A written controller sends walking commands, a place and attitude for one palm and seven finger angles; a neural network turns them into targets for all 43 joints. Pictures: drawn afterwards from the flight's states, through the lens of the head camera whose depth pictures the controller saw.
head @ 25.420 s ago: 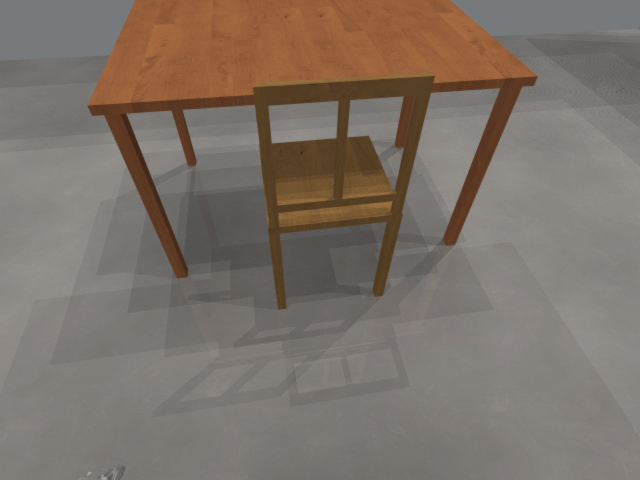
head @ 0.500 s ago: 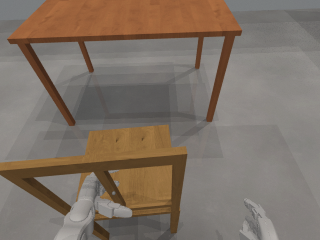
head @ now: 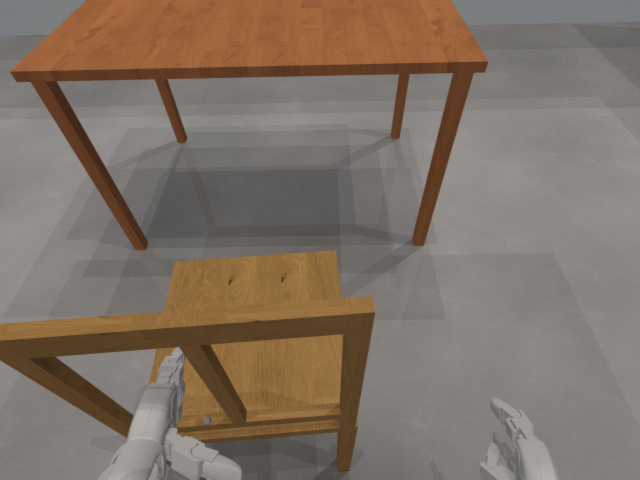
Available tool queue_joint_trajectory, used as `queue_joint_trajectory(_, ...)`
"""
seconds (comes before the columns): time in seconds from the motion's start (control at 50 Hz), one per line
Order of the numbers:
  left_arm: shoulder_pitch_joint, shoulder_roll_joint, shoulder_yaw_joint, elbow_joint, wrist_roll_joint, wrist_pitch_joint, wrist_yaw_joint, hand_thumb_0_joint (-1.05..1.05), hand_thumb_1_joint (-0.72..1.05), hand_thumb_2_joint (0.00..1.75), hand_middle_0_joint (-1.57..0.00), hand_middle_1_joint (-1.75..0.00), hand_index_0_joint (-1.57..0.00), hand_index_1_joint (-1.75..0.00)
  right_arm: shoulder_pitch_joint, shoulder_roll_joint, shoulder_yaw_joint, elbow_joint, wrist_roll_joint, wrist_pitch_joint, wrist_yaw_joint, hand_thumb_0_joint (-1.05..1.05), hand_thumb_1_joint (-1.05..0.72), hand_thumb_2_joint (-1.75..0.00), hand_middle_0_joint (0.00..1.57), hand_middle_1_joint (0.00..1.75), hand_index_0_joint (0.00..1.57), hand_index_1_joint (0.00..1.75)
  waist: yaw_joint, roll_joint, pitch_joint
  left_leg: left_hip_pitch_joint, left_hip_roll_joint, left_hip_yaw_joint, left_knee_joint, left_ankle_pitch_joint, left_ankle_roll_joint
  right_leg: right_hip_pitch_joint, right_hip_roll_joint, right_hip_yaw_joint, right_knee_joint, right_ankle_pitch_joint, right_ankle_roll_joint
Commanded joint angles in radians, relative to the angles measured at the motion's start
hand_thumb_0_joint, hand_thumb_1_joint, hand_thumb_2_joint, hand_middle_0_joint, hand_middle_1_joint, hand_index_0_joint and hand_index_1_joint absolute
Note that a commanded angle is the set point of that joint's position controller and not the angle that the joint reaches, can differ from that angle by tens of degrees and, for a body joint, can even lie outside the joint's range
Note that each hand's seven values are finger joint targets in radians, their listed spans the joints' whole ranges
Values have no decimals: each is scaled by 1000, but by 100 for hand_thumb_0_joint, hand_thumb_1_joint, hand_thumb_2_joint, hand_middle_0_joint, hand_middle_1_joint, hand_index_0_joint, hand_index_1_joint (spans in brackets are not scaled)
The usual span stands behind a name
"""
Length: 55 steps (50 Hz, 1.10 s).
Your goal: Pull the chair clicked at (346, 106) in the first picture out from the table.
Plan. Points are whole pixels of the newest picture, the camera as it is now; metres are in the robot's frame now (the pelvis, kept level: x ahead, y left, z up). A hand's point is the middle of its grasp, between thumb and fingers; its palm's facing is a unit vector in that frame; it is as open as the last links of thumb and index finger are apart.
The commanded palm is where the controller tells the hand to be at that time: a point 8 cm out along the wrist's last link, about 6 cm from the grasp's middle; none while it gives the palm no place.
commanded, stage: draw the fingers out of the gap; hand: left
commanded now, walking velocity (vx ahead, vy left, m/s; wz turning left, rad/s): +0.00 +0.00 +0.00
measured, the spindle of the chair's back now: (220, 385) +0.26 +0.15 -0.06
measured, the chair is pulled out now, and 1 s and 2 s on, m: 0.59 0.59 0.59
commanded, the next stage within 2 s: draw the hand back to the body in 0.60 s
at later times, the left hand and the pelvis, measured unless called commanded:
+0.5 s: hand out of the picture +0.13 +0.15 -0.03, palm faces +0.04 -0.99 -0.16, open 17.5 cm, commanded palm +0.10 +0.20 -0.01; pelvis -0.01 +0.00 -0.01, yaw +1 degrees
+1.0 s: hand out of the picture +0.13 +0.16 +0.05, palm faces +0.07 -0.99 -0.07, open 17.5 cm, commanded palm +0.08 +0.23 +0.05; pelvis -0.02 +0.00 -0.03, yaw +1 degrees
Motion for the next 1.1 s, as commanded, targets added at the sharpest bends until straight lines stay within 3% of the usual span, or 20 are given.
queue_joint_trajectory(0.0,74,78,25,-283,1,-70,9,0,-55,20,0,0,0,0,-77,-97,-52,-172,-2,-75,-16,0,-90,-90,20,30,20,30,1,-47,-147,32,2,42,-97,323,36,157,-6,-44,-110,287,-17)
queue_joint_trajectory(0.1,95,73,-5,-338,16,-87,18,0,-55,20,0,0,0,0,-72,-98,-50,-169,-6,-94,-27,0,-90,-90,20,30,20,30,-12,-40,-115,21,-2,27,-85,280,37,103,-3,-53,-98,219,-18)
queue_joint_trajectory(0.22,175,80,-11,-382,28,-83,24,0,-55,20,0,0,0,0,-81,-87,-49,-177,-7,-98,-35,0,-90,-90,20,30,20,30,-4,-55,-120,-2,-8,23,-69,252,40,98,-3,-50,-91,187,-17)
queue_joint_trajectory(0.26,239,87,8,-378,30,-77,21,0,-55,20,0,0,0,0,-91,-80,-55,-180,-5,-94,-37,0,-90,-90,20,30,20,30,12,-54,-123,-11,-9,25,-69,259,39,111,-2,-47,-90,195,-22)
queue_joint_trajectory(0.28,264,72,-10,-392,30,-74,17,0,-55,20,0,0,0,0,-93,-75,-52,-185,-4,-93,-35,0,-90,-90,20,30,20,30,10,-32,-122,-10,-11,27,-67,253,38,107,-4,-47,-88,189,-21)
queue_joint_trajectory(0.34,319,65,-10,-405,27,-72,7,0,-55,20,0,0,0,0,-102,-66,-54,-194,-2,-86,-36,0,-90,-90,20,30,20,30,13,-47,-104,-28,-10,30,-59,239,40,100,-2,-45,-90,178,-19)
queue_joint_trajectory(0.36,320,82,4,-411,30,-72,7,0,-55,20,0,0,0,0,-105,-68,-57,-193,-1,-85,-37,0,-90,-90,20,30,20,30,14,-32,-100,-36,-9,27,-60,239,39,101,-1,-44,-89,173,-24)
queue_joint_trajectory(0.42,339,58,-36,-452,32,-82,0,0,-55,20,0,0,0,0,-108,-66,-53,-208,-2,-90,-37,0,-90,-90,20,30,20,30,6,-42,-78,-44,-9,21,-55,211,42,69,1,-51,-85,134,-21)
queue_joint_trajectory(0.46,387,77,-9,-452,30,-88,0,0,-55,20,0,0,0,0,-111,-64,-62,-206,-1,-92,-41,0,-90,-90,20,30,20,30,14,-50,-83,-52,-8,20,-48,214,42,72,3,-50,-83,135,-25)
queue_joint_trajectory(0.54,422,54,-53,-496,46,-104,-2,0,-55,20,0,0,0,0,-106,-60,-60,-221,0,-96,-41,0,-90,-90,20,30,20,30,10,-33,-70,-60,-10,17,-41,195,41,38,5,-58,-66,99,-24)
queue_joint_trajectory(0.68,541,63,-40,-529,54,-107,3,0,-55,20,0,0,0,0,-111,-48,-68,-233,2,-88,-45,0,-90,-90,20,30,20,30,27,-39,-93,-86,-13,18,-26,179,41,41,8,-54,-53,78,-29)
queue_joint_trajectory(0.7,546,66,-34,-524,55,-107,2,0,-55,20,0,0,0,0,-113,-47,-71,-233,5,-85,-46,0,-90,-90,20,30,20,30,23,-64,-82,-92,-12,18,-23,175,42,33,9,-53,-53,80,-27)
queue_joint_trajectory(0.72,467,-3,-28,-650,-47,-234,-17,0,-55,20,0,0,0,0,-104,-39,-71,-224,2,-106,-45,0,-90,-90,20,30,20,30,16,-84,-63,-116,-22,21,14,189,37,-9,18,-72,-36,105,-25)
queue_joint_trajectory(0.76,502,84,61,-611,-58,-330,-29,0,-55,20,0,0,0,0,-97,-40,-82,-185,4,-119,-44,0,-90,-90,20,30,20,30,35,-33,-91,-125,-19,25,30,200,34,2,20,-58,-18,109,-33)
queue_joint_trajectory(0.82,491,70,69,-627,-82,-446,-61,0,-55,20,0,0,0,0,-105,-29,-86,-171,13,-130,-31,0,-90,-90,20,30,20,30,35,16,-92,-115,-19,27,37,188,28,-26,19,-57,-2,77,-33)
queue_joint_trajectory(0.88,486,57,65,-598,-99,-553,-109,0,-55,20,0,0,0,0,-123,-29,-94,-150,17,-134,-11,0,-90,-90,20,30,20,30,34,8,-90,-131,-12,24,56,190,25,-43,19,-53,18,84,-33)
queue_joint_trajectory(0.94,473,80,90,-558,-133,-642,-183,0,-55,20,0,0,0,0,-146,-34,-99,-144,23,-135,9,0,-90,-90,20,30,20,30,33,-50,-100,-165,-5,19,72,169,26,-45,17,-42,28,72,-27)
queue_joint_trajectory(1.0,490,143,187,-544,-166,-620,-222,0,-55,20,0,0,0,0,-172,-33,-100,-169,37,-119,5,0,-90,-90,20,30,20,30,57,-33,-133,-144,-8,22,41,141,27,32,11,-21,0,35,-30)
queue_joint_trajectory(1.04,478,143,210,-576,-188,-574,-220,0,-55,20,0,0,0,0,-182,-28,-93,-189,46,-108,-7,0,-90,-90,20,30,20,30,61,-42,-124,-122,-7,17,12,124,31,60,12,-24,-25,15,-27)
queue_joint_trajectory(1.08,450,141,220,-606,-206,-537,-208,0,-55,20,0,0,0,0,-182,-25,-81,-189,50,-108,-18,0,-90,-90,20,30,20,30,57,-6,-105,-92,-5,15,-8,121,33,69,14,-27,-51,6,-27)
